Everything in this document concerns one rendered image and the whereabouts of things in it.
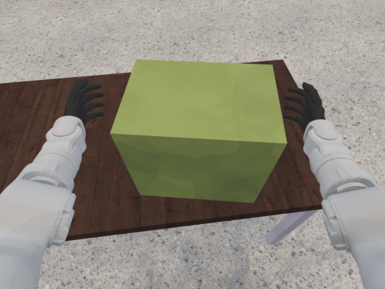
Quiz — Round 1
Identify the right robot hand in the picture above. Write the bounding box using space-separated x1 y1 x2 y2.
283 82 325 132

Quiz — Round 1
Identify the robot left forearm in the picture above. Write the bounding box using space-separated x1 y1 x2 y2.
0 116 86 209

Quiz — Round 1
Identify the left robot hand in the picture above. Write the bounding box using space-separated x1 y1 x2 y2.
63 78 105 127

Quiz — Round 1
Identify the carton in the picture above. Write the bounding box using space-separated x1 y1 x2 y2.
110 60 287 203

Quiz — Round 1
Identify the right robot upper arm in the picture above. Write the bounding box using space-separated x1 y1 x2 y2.
321 187 385 289

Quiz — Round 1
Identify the table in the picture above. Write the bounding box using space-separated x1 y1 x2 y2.
0 60 323 245

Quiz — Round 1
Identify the robot right forearm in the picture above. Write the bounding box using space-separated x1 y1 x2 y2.
303 119 385 200

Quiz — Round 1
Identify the left robot upper arm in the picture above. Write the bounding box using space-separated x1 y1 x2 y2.
0 179 76 289

